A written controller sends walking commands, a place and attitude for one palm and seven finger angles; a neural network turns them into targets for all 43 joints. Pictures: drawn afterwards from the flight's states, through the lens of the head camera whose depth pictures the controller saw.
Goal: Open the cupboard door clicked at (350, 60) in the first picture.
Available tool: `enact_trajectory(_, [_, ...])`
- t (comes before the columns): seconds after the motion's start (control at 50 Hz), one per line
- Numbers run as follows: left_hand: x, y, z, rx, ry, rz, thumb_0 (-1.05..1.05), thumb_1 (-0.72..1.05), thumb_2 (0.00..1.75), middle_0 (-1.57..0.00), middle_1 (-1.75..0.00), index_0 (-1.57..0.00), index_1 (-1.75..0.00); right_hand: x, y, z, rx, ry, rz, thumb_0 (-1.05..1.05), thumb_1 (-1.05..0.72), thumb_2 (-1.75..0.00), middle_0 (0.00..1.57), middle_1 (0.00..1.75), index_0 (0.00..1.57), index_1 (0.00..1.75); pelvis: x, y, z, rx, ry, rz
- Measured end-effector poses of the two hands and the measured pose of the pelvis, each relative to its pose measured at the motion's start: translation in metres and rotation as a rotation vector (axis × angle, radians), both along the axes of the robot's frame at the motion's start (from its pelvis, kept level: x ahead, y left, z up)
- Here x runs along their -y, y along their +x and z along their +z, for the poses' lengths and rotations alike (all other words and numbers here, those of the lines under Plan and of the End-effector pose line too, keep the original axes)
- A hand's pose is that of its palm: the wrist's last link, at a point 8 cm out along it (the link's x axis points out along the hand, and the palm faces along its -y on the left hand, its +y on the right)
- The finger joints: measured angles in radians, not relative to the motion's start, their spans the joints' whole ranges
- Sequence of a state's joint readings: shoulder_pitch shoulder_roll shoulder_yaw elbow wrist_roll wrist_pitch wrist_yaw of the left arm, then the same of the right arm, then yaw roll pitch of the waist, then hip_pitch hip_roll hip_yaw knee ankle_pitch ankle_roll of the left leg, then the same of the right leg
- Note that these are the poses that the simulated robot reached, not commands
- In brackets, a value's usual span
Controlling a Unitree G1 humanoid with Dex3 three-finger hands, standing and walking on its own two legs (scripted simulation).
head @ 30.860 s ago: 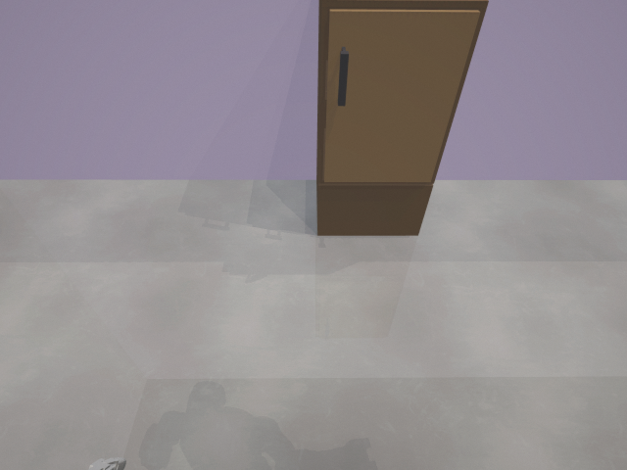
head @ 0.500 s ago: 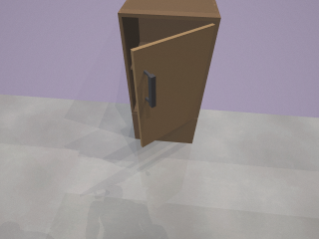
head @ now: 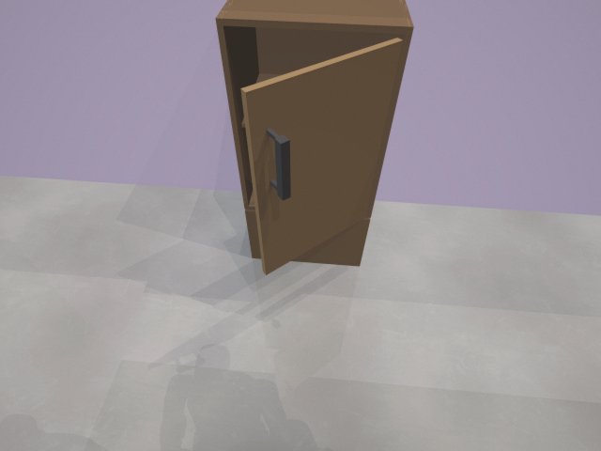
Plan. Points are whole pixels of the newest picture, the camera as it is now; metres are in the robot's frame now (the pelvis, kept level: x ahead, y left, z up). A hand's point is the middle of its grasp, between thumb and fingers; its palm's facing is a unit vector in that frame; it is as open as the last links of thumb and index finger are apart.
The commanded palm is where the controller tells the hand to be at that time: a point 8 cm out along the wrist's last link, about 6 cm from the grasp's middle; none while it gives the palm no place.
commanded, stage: look to check the result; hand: left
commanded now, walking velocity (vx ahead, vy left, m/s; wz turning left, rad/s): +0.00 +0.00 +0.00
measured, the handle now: (277, 164) +0.67 +0.09 -0.03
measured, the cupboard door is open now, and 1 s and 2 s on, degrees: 41 41 41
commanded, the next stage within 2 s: walk to a spot facing it in 0.36 s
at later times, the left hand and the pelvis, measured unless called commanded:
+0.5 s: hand out of the picture +0.05 +0.20 -0.17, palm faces +0.01 -0.96 -0.27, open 7.4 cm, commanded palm none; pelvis +0.01 -0.01 +0.00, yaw +0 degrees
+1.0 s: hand out of the picture +0.09 +0.15 -0.17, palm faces -0.13 -0.95 -0.28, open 7.4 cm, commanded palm none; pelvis +0.00 -0.04 -0.01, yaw -13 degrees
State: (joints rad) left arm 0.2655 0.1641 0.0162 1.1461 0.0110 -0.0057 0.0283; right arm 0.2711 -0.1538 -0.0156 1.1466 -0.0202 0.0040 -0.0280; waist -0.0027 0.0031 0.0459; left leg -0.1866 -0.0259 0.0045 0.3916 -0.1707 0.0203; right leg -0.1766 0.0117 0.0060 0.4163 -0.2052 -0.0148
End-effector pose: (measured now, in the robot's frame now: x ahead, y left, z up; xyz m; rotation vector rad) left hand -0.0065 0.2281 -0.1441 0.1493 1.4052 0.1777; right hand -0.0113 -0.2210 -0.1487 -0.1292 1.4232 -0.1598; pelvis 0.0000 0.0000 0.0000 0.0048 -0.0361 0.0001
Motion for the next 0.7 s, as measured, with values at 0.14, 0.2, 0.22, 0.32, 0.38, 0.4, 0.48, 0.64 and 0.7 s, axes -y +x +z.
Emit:
enact_trajectory(0.14, [-0.007,0.009,0.002,0.012,0.018,-0.010,0.01,0.91,0.89,-0.20,-0.30,-0.20,-0.30,0.014,0.013,0.003,0.022,-0.026,0.015,0.00,-0.91,-0.90,0.20,0.30,0.20,0.30,0.002,0.001,0.001,0.002,0.000,0.000])
enact_trajectory(0.2, [-0.010,0.015,0.004,0.026,0.027,-0.016,0.01,0.91,0.89,-0.20,-0.30,-0.20,-0.30,0.019,0.020,0.004,0.035,-0.036,0.022,0.00,-0.91,-0.90,0.20,0.30,0.20,0.30,0.003,0.002,0.001,0.003,0.000,0.000])
enact_trajectory(0.22, [-0.011,0.018,0.004,0.032,0.030,-0.018,0.01,0.91,0.89,-0.20,-0.30,-0.20,-0.30,0.021,0.022,0.005,0.039,-0.039,0.024,0.00,-0.91,-0.90,0.20,0.30,0.20,0.30,0.003,0.002,0.001,0.003,0.000,0.001])
enact_trajectory(0.32, [-0.016,0.032,0.008,0.060,0.045,-0.029,0.01,0.91,0.89,-0.20,-0.30,-0.20,-0.30,0.029,0.034,0.007,0.060,-0.052,0.036,0.00,-0.91,-0.90,0.20,0.30,0.20,0.30,0.004,0.004,0.002,0.004,0.000,0.002])
enact_trajectory(0.38, [-0.019,0.040,0.009,0.076,0.052,-0.037,0.01,0.91,0.89,-0.20,-0.30,-0.20,-0.30,0.033,0.040,0.008,0.072,-0.058,0.041,0.00,-0.91,-0.90,0.20,0.30,0.20,0.30,0.005,0.005,0.002,0.003,-0.001,0.001])
enact_trajectory(0.4, [-0.020,0.042,0.010,0.080,0.055,-0.039,0.01,0.91,0.89,-0.20,-0.30,-0.20,-0.30,0.035,0.042,0.009,0.075,-0.061,0.043,0.00,-0.91,-0.90,0.20,0.30,0.20,0.30,0.006,0.006,0.002,0.003,-0.001,0.001])
enact_trajectory(0.48, [-0.022,0.052,0.012,0.096,0.064,-0.047,0.01,0.91,0.89,-0.20,-0.30,-0.20,-0.30,0.039,0.050,0.010,0.086,-0.067,0.048,0.00,-0.91,-0.90,0.20,0.30,0.20,0.30,0.007,0.008,0.003,0.002,-0.001,0.000])
enact_trajectory(0.64, [-0.021,0.063,0.010,0.084,0.066,-0.065,0.00,0.91,0.89,-0.20,-0.30,-0.20,-0.30,0.041,0.055,0.008,0.108,-0.076,0.009,0.00,-0.91,-0.90,0.20,0.30,0.20,0.30,0.008,0.011,0.000,-0.008,0.000,-0.047])
enact_trajectory(0.7, [-0.016,0.066,0.006,0.065,0.052,-0.086,0.01,0.91,0.89,-0.20,-0.30,-0.20,-0.30,0.038,0.050,0.005,0.117,-0.071,-0.032,0.00,-0.91,-0.90,0.20,0.30,0.20,0.30,0.008,0.010,-0.003,-0.013,0.004,-0.079])
